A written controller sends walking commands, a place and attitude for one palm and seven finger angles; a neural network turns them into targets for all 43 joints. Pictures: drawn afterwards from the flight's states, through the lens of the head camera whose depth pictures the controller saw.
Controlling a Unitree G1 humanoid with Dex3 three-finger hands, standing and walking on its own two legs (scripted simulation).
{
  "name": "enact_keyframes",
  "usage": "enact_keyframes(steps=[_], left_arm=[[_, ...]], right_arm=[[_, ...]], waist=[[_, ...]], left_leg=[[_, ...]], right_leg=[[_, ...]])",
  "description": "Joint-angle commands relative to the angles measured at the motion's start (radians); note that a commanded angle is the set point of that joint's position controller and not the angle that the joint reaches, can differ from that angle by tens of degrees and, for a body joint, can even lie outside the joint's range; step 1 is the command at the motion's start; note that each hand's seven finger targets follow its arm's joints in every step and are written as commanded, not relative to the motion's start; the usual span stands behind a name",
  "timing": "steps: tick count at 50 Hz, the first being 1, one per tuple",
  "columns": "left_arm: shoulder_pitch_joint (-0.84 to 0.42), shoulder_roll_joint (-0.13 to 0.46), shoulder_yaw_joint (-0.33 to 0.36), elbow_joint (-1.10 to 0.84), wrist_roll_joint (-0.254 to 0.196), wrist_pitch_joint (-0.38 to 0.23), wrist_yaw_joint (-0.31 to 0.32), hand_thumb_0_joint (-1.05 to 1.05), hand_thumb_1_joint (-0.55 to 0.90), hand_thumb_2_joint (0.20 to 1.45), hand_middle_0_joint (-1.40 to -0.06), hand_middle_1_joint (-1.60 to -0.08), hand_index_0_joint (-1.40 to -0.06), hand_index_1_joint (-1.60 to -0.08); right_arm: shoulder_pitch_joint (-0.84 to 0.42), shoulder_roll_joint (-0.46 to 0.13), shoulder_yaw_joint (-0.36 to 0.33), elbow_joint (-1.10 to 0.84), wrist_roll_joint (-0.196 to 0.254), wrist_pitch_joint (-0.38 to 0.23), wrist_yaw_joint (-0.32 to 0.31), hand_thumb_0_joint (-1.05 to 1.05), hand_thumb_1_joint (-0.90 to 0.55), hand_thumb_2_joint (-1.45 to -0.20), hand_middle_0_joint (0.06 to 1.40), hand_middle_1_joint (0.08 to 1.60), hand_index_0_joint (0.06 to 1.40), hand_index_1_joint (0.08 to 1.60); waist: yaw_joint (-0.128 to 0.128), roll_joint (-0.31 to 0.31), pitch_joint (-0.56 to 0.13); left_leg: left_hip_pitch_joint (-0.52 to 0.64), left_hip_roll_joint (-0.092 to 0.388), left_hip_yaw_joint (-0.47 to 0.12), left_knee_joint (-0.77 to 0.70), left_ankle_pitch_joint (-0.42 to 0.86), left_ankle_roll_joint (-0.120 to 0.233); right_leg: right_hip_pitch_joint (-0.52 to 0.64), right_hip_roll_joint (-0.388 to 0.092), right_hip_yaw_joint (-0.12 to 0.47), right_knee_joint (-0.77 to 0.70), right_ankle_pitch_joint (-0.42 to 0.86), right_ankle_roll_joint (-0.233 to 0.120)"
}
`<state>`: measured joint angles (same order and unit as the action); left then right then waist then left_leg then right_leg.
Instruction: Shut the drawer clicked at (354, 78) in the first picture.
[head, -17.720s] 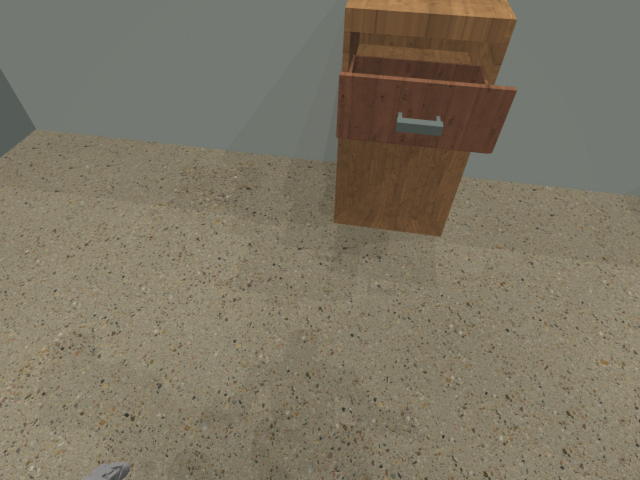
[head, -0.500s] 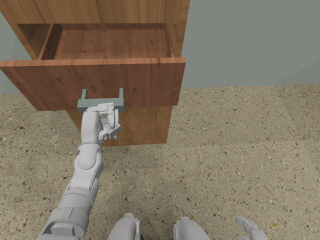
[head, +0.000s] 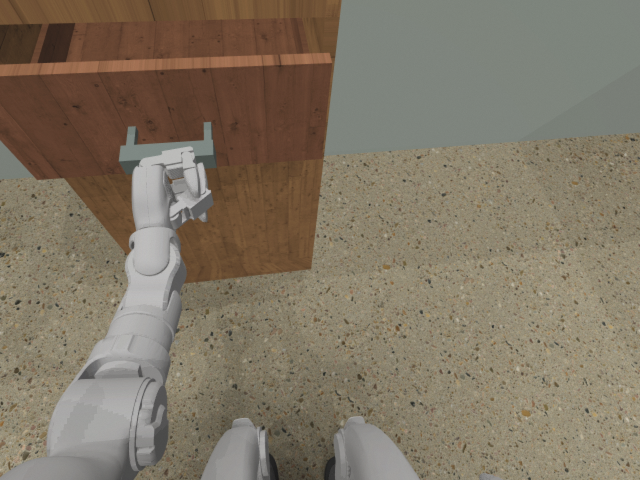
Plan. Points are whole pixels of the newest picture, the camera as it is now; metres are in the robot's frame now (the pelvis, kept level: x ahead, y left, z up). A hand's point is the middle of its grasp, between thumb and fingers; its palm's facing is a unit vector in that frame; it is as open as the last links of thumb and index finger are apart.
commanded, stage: push the drawer shut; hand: left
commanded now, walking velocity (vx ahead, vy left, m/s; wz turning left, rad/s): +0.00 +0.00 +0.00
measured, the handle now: (170, 144) +0.54 +0.16 +0.05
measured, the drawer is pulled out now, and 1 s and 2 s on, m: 0.09 0.00 0.00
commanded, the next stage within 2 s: pull the fist back off the drawer in 0.98 s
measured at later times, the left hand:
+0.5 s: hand (200, 151) +0.53 +0.13 +0.04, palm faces +0.08 -1.00 -0.03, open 3.2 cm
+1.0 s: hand (197, 138) +0.56 +0.13 +0.04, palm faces +0.09 -1.00 -0.04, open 3.1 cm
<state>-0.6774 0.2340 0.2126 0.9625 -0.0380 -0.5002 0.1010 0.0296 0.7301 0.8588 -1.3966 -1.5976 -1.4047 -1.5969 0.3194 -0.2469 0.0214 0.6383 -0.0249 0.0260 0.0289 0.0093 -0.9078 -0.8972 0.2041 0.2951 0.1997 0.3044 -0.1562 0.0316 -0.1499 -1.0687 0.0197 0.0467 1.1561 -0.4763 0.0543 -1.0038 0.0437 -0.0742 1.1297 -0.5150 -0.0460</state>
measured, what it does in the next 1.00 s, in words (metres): stands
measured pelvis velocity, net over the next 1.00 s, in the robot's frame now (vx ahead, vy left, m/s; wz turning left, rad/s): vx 0.00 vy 0.01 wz -0.01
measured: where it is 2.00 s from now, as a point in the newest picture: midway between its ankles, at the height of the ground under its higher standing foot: outside the picture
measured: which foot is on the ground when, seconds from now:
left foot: down 0.00-1.00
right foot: down 0.00-1.00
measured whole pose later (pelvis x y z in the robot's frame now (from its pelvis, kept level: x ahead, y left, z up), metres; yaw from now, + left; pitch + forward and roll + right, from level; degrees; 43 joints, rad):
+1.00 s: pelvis +0.00 +0.01 -0.02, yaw -1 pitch +29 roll -5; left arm -1.09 0.44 0.34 1.33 0.07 -0.49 0.09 -0.01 0.60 0.90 -1.40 -1.60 -1.40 -1.60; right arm 0.41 -0.25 0.05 0.65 -0.07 0.07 0.06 0.00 -0.91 -0.90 0.21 0.30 0.20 0.30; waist -0.26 0.06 -0.14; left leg -1.25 0.03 0.00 1.24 -0.49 0.07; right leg -1.15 0.06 -0.12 1.16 -0.51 -0.04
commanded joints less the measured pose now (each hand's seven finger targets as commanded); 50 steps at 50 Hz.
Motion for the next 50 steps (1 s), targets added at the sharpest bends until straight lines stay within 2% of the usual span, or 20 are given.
enact_keyframes(steps=[1,4,8,10,12,15,18,20,22,24,25,26,28,29,31,34,36,38,44,50], left_arm=[[-0.519,0.216,0.075,-0.183,-0.023,-0.085,0.016,0.0,0.9,0.9,-1.4,-1.6,-1.4,-1.6],[-0.542,0.26,0.109,-0.145,-0.013,-0.093,0.012,0.0,0.9,0.9,-1.4,-1.6,-1.4,-1.6],[-0.585,0.257,0.107,-0.105,-0.005,-0.093,0.007,0.0,0.9,0.9,-1.4,-1.6,-1.4,-1.6],[-0.618,0.303,0.134,-0.087,0.002,-0.095,0.008,0.0,0.9,0.9,-1.4,-1.6,-1.4,-1.6],[-0.642,0.29,0.123,-0.079,0.004,-0.092,0.005,0.0,0.9,0.9,-1.4,-1.6,-1.4,-1.6],[-0.65,0.357,0.169,-0.058,0.013,-0.089,0.0,0.0,0.9,0.9,-1.4,-1.6,-1.4,-1.6],[-0.681,0.368,0.168,-0.025,0.018,-0.076,-0.009,0.0,0.9,0.9,-1.4,-1.6,-1.4,-1.6],[-0.724,0.392,0.182,-0.026,0.021,-0.077,-0.01,0.0,0.9,0.9,-1.4,-1.6,-1.4,-1.6],[-0.71,0.38,0.179,-0.007,0.022,-0.072,-0.013,0.0,0.9,0.9,-1.4,-1.6,-1.4,-1.6],[-0.749,0.376,0.169,0.012,0.023,-0.068,-0.017,0.0,0.9,0.9,-1.4,-1.6,-1.4,-1.6],[-0.757,0.393,0.177,0.011,0.03,-0.069,-0.018,0.0,0.9,0.9,-1.4,-1.6,-1.4,-1.6],[-0.772,0.367,0.155,0.027,0.029,-0.064,-0.019,0.0,0.9,0.9,-1.4,-1.6,-1.4,-1.6],[-0.794,0.425,0.196,0.04,0.033,-0.058,-0.016,0.0,0.9,0.9,-1.4,-1.6,-1.4,-1.6],[-0.805,0.442,0.204,0.022,0.035,-0.062,-0.015,0.0,0.9,0.9,-1.4,-1.6,-1.4,-1.6],[-0.82,0.407,0.179,0.02,0.041,-0.06,-0.015,0.0,0.9,0.9,-1.4,-1.6,-1.4,-1.6],[-0.861,0.415,0.179,0.052,0.048,-0.05,-0.012,0.0,0.9,0.9,-1.4,-1.6,-1.4,-1.6],[-0.851,0.426,0.186,0.05,0.057,-0.046,-0.009,0.0,0.9,0.9,-1.4,-1.6,-1.4,-1.6],[-0.917,0.428,0.177,0.027,0.062,-0.05,-0.005,0.0,0.9,0.9,-1.4,-1.6,-1.4,-1.6],[-1.049,0.419,0.142,0.066,0.087,-0.054,0.019,0.0,0.9,0.9,-1.4,-1.6,-1.4,-1.6],[-1.142,0.464,0.135,0.112,0.108,-0.049,0.032,0.0,0.9,0.9,-1.4,-1.6,-1.4,-1.6]], right_arm=[[0.121,-0.155,-0.06,-0.07,-0.007,-0.018,-0.007,0.0,-0.9,-0.9,0.2,0.3,0.2,0.3],[0.145,-0.163,-0.062,-0.063,-0.012,-0.013,-0.004,0.0,-0.9,-0.9,0.2,0.3,0.2,0.3],[0.164,-0.165,-0.065,-0.057,-0.016,-0.004,0.003,0.0,-0.9,-0.9,0.2,0.3,0.2,0.3],[0.18,-0.169,-0.063,-0.052,-0.018,0.0,0.002,0.0,-0.9,-0.9,0.2,0.3,0.2,0.3],[0.187,-0.167,-0.063,-0.051,-0.019,0.004,0.005,0.0,-0.9,-0.9,0.2,0.3,0.2,0.3],[0.204,-0.172,-0.059,-0.054,-0.022,0.012,0.005,0.0,-0.9,-0.9,0.2,0.3,0.2,0.3],[0.213,-0.171,-0.056,-0.054,-0.022,0.019,0.004,0.0,-0.9,-0.9,0.2,0.3,0.2,0.3],[0.225,-0.176,-0.055,-0.051,-0.024,0.021,0.004,0.0,-0.9,-0.9,0.2,0.3,0.2,0.3],[0.229,-0.175,-0.055,-0.054,-0.026,0.025,0.008,0.0,-0.9,-0.9,0.2,0.3,0.2,0.3],[0.244,-0.177,-0.054,-0.047,-0.029,0.027,0.01,0.0,-0.9,-0.9,0.2,0.3,0.2,0.3],[0.247,-0.183,-0.054,-0.049,-0.029,0.031,0.012,0.0,-0.9,-0.9,0.2,0.3,0.2,0.3],[0.249,-0.183,-0.054,-0.046,-0.03,0.033,0.014,0.0,-0.9,-0.9,0.2,0.3,0.2,0.3],[0.261,-0.189,-0.052,-0.044,-0.034,0.036,0.013,0.0,-0.9,-0.9,0.2,0.3,0.2,0.3],[0.265,-0.19,-0.05,-0.048,-0.034,0.038,0.013,0.0,-0.9,-0.9,0.2,0.3,0.2,0.3],[0.267,-0.187,-0.053,-0.048,-0.035,0.043,0.017,0.0,-0.9,-0.9,0.2,0.3,0.2,0.3],[0.288,-0.192,-0.049,-0.037,-0.04,0.049,0.021,0.0,-0.9,-0.9,0.2,0.3,0.2,0.3],[0.293,-0.195,-0.051,-0.041,-0.04,0.056,0.023,0.0,-0.9,-0.9,0.2,0.3,0.2,0.3],[0.302,-0.195,-0.053,-0.034,-0.042,0.057,0.022,0.0,-0.9,-0.9,0.2,0.3,0.2,0.3],[0.314,-0.204,-0.048,-0.009,-0.048,0.053,0.025,0.0,-0.9,-0.9,0.2,0.3,0.2,0.3],[0.318,-0.218,-0.036,0.0,-0.052,0.031,0.019,0.0,-0.9,-0.9,0.2,0.3,0.2,0.3]], waist=[[-0.022,0.033,-0.444],[-0.021,0.043,-0.459],[-0.037,0.042,-0.468],[-0.043,0.047,-0.469],[-0.052,0.05,-0.47],[-0.042,0.063,-0.505],[-0.059,0.061,-0.467],[-0.067,0.083,-0.491],[-0.061,0.103,-0.503],[-0.084,0.095,-0.492],[-0.078,0.118,-0.494],[-0.095,0.106,-0.491],[-0.093,0.097,-0.488],[-0.087,0.134,-0.508],[-0.095,0.15,-0.544],[-0.115,0.151,-0.51],[-0.106,0.158,-0.535],[-0.128,0.155,-0.546],[-0.174,0.197,-0.477],[-0.201,0.224,-0.475]], left_leg=[[0.297,-0.015,-0.081,-0.116,0.227,-0.017],[0.31,-0.011,-0.091,-0.11,0.25,-0.019],[0.303,-0.01,-0.087,-0.098,0.261,-0.016],[0.291,-0.009,-0.087,-0.091,0.274,-0.014],[0.292,-0.01,-0.085,-0.088,0.272,-0.013],[0.283,-0.01,-0.084,-0.08,0.303,-0.012],[0.249,-0.009,-0.08,-0.075,0.282,-0.009],[0.278,-0.006,-0.09,-0.07,0.305,-0.01],[0.297,-0.004,-0.094,-0.07,0.32,-0.013],[0.306,-0.001,-0.103,-0.064,0.333,-0.011],[0.319,0.001,-0.107,-0.066,0.34,-0.014],[0.326,0.003,-0.111,-0.062,0.335,-0.013],[0.298,0.003,-0.109,-0.054,0.324,-0.01],[0.321,0.003,-0.113,-0.057,0.348,-0.012],[0.356,0.005,-0.117,-0.049,0.379,-0.014],[0.368,0.012,-0.133,-0.049,0.388,-0.015],[0.378,0.012,-0.134,-0.047,0.406,-0.018],[0.39,0.017,-0.143,-0.043,0.406,-0.017],[0.4,0.024,-0.179,-0.048,0.309,-0.02],[0.367,0.022,-0.203,-0.054,0.19,-0.02]], right_leg=[[0.191,-0.002,0.088,-0.163,0.271,0.035],[0.171,0.002,0.081,-0.148,0.279,0.03],[0.164,0.004,0.082,-0.151,0.293,0.033],[0.166,0.004,0.086,-0.146,0.308,0.035],[0.163,0.005,0.087,-0.151,0.308,0.035],[0.187,0.008,0.089,-0.139,0.341,0.033],[0.182,0.009,0.094,-0.149,0.329,0.036],[0.157,0.011,0.087,-0.139,0.336,0.034],[0.143,0.014,0.08,-0.136,0.333,0.031],[0.118,0.016,0.073,-0.131,0.337,0.031],[0.099,0.017,0.068,-0.129,0.327,0.029],[0.079,0.019,0.066,-0.132,0.317,0.031],[0.091,0.02,0.068,-0.131,0.306,0.031],[0.088,0.021,0.067,-0.122,0.323,0.028],[0.07,0.02,0.062,-0.121,0.338,0.028],[0.028,0.026,0.05,-0.116,0.323,0.027],[0.031,0.026,0.047,-0.114,0.33,0.026],[0.016,0.027,0.047,-0.116,0.327,0.029],[-0.105,0.029,0.033,-0.119,0.216,0.024],[-0.159,0.029,0.031,-0.113,0.14,0.021]])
